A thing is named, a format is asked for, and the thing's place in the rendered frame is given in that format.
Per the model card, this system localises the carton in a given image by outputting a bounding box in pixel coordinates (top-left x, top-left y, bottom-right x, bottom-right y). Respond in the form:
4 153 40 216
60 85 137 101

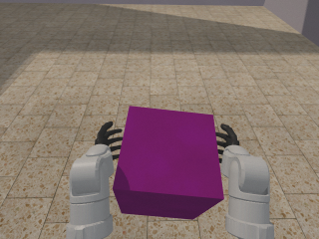
113 106 224 220

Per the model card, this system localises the left robot forearm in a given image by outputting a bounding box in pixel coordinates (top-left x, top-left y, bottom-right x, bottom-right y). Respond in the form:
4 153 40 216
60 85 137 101
66 143 115 239

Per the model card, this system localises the right robot forearm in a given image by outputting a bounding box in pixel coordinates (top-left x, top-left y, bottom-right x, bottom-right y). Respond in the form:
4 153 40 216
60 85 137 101
220 144 275 239

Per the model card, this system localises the robot right hand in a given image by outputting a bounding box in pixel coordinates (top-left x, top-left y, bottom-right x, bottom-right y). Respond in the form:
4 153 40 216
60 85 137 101
215 123 240 163

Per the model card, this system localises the robot left hand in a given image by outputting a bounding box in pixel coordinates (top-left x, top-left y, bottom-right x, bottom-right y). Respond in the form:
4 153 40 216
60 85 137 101
95 121 123 160

